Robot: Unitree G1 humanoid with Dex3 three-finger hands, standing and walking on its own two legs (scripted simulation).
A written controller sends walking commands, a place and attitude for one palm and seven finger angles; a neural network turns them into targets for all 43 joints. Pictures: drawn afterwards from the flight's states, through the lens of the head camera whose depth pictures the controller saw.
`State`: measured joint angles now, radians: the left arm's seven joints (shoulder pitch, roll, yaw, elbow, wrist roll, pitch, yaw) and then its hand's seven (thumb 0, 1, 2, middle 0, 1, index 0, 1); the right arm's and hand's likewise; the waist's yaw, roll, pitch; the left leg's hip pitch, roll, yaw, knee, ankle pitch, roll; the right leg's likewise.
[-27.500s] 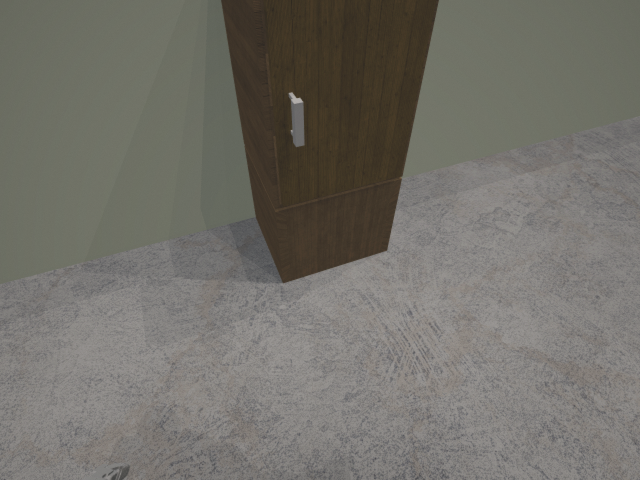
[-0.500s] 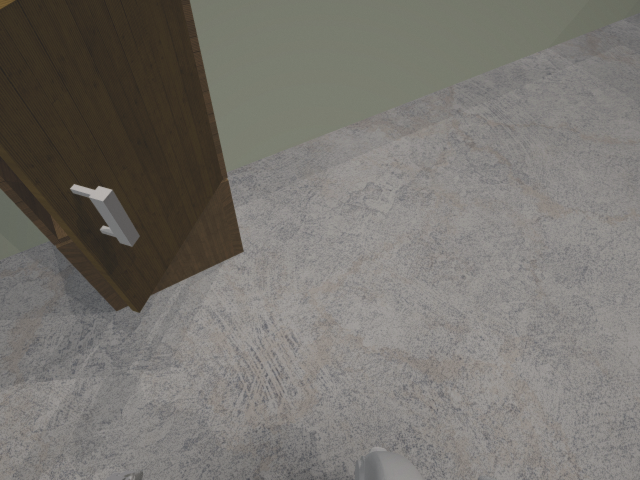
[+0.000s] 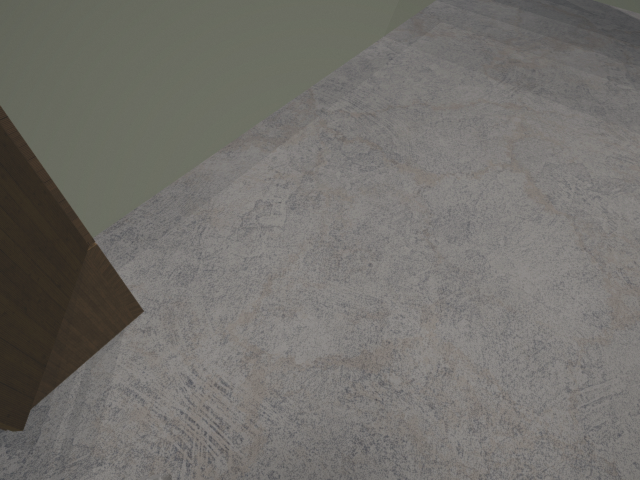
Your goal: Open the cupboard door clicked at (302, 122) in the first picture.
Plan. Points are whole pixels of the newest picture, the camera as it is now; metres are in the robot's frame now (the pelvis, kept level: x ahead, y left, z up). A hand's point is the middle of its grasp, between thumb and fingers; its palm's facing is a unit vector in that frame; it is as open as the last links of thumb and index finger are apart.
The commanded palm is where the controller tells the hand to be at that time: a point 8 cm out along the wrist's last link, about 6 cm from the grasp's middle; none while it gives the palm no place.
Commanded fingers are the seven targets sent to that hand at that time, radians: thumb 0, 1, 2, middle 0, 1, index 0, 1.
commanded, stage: walk to a spot facing it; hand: left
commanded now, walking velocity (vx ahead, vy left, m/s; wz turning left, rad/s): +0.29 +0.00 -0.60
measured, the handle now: out of the picture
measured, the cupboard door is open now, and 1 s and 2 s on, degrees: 41 41 41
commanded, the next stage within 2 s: turn to face it in 1.30 s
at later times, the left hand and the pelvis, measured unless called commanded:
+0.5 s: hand (296, 342) +0.35 +0.05 -0.16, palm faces -0.34 -0.92 -0.21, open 7.4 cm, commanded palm none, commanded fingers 0.00 0.90 0.90 -0.20 -0.30 -0.20 -0.30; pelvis +0.15 -0.08 -0.01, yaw -18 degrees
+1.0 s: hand (305, 302) +0.43 +0.04 -0.18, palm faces -0.38 -0.91 -0.16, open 7.4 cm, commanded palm none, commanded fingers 0.00 0.90 0.90 -0.20 -0.30 -0.20 -0.30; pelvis +0.39 -0.14 -0.01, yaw -29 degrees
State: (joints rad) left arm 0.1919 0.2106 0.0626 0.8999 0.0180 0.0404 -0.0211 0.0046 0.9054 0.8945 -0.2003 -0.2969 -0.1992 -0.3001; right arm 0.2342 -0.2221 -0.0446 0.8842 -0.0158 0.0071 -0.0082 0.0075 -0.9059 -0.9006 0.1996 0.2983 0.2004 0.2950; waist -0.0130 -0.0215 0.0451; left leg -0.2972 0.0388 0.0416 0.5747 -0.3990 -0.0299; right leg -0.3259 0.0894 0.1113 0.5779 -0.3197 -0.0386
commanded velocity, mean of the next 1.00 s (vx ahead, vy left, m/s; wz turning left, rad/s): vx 0.35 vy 0.00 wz -0.39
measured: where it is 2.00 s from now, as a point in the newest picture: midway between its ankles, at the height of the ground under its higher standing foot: (437, 331)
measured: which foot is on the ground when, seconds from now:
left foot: down 0.00-0.40, up 0.42-0.88, down 0.90-1.00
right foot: down 0.00-0.00, up 0.02-0.38, down 0.40-0.90, up 0.92-1.00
